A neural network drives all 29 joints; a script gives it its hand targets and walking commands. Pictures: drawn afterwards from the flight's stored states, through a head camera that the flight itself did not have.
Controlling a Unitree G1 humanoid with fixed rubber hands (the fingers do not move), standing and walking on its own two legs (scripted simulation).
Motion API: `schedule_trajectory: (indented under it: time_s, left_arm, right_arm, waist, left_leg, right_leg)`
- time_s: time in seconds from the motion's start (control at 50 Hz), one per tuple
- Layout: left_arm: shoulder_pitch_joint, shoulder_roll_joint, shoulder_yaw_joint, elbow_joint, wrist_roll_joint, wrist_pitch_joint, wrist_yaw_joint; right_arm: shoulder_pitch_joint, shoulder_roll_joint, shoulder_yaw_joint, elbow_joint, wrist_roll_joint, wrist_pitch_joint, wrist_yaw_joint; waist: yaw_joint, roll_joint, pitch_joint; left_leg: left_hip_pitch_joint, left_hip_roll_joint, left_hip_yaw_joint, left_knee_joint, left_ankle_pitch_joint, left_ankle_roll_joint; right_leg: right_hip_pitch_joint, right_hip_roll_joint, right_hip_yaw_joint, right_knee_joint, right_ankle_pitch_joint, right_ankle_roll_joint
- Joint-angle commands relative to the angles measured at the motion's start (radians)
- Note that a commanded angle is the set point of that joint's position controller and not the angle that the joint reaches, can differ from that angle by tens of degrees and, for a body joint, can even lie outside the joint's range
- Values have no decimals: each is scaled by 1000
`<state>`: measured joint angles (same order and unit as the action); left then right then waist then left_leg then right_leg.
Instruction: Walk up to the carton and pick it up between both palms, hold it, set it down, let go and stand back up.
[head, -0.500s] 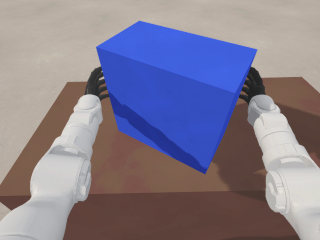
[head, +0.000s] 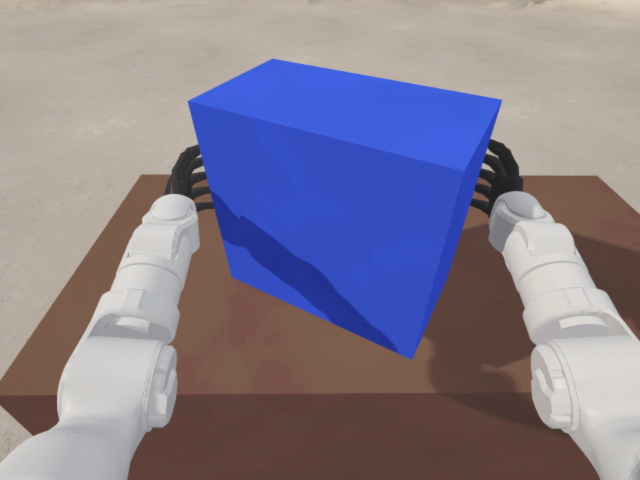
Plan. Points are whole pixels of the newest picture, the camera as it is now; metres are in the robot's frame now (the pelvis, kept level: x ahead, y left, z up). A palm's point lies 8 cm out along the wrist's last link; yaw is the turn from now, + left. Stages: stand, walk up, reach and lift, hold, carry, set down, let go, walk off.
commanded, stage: reach and lift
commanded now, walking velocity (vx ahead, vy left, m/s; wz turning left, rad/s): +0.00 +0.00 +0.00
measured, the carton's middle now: (340, 205) +0.41 +0.00 +0.18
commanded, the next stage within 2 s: hold in 1.40 s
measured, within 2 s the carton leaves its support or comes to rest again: neither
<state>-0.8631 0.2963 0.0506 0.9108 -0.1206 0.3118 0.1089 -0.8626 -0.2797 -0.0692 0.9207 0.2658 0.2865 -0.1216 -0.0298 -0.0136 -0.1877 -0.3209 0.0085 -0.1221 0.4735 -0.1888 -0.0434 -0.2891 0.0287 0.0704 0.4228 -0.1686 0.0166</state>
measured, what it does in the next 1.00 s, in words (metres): stands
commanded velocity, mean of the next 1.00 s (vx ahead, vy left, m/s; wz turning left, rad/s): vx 0.00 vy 0.00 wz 0.00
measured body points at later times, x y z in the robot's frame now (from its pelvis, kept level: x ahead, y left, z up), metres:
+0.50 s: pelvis -0.01 +0.00 +0.00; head -0.08 +0.02 +0.44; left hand +0.40 +0.22 +0.25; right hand +0.40 -0.20 +0.25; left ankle +0.04 +0.14 -0.74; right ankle +0.03 -0.13 -0.74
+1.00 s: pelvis +0.00 +0.00 +0.00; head -0.07 +0.02 +0.45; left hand +0.40 +0.22 +0.25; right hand +0.40 -0.20 +0.26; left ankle +0.04 +0.14 -0.74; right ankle +0.03 -0.13 -0.74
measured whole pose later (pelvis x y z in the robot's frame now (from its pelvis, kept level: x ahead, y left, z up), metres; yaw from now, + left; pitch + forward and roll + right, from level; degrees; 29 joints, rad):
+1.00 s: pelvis +0.00 +0.00 +0.00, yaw +0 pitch +0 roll -1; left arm -0.92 0.30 0.20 0.67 0.02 0.66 0.05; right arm -0.94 -0.28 -0.13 0.76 0.28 0.56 -0.12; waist -0.03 -0.01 -0.18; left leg -0.28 0.01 -0.12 0.45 -0.18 -0.04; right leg -0.24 0.03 0.07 0.39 -0.16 0.02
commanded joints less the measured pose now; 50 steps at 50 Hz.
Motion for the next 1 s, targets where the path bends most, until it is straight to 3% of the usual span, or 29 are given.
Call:
schedule_trajectory:
  time_s: [0.0,0.08,0.3,0.4,0.46,0.56,0.74,0.88,0.98]
  left_arm:
    - [-916,-814,-187,-636,-55,31,-185]
    - [-934,-817,-168,-626,-52,92,-198]
    - [-1009,-799,-100,-456,-36,143,-247]
    - [-998,-765,-60,-407,-13,153,-252]
    - [-989,-760,-62,-406,-15,160,-254]
    - [-985,-774,-100,-475,-40,167,-243]
    - [-940,-770,-158,-688,-76,215,-221]
    - [-919,-724,-105,-630,-34,285,-245]
    - [-1008,-760,-144,-658,-78,279,-237]
  right_arm:
    - [-975,732,311,-508,188,10,182]
    - [-1020,706,279,-529,182,47,187]
    - [-1069,677,137,-360,99,90,222]
    - [-1066,660,120,-303,78,98,233]
    - [-1084,654,127,-325,81,99,231]
    - [-1103,664,172,-416,116,100,218]
    - [-1047,643,281,-606,227,157,180]
    - [-1042,596,247,-535,226,224,180]
    - [-1123,617,228,-557,219,224,196]
  waist:
    - [-30,50,-558]
    - [-42,45,-518]
    - [-68,42,-384]
    - [-58,31,-354]
    - [-53,26,-363]
    - [-50,23,-438]
    - [-43,61,-579]
    - [-38,59,-458]
    - [-41,62,-488]
  left_leg:
    - [169,-81,79,-129,257,5]
    - [152,-79,74,-135,223,7]
    - [62,-57,79,-195,4,21]
    - [42,-55,81,-207,-31,30]
    - [45,-57,82,-205,-18,33]
    - [83,-65,79,-183,63,29]
    - [185,-81,65,-107,329,3]
    - [133,-68,69,-150,205,12]
    - [113,-60,69,-157,164,8]
  right_leg:
    - [361,28,-40,-132,280,-6]
    - [353,29,-37,-137,250,-11]
    - [298,21,-32,-161,33,-42]
    - [310,20,-33,-162,2,-45]
    - [324,20,-34,-165,16,-43]
    - [352,23,-37,-159,107,-34]
    - [417,37,-36,-131,370,-11]
    - [377,28,-27,-153,240,-17]
    - [343,29,-26,-154,197,-26]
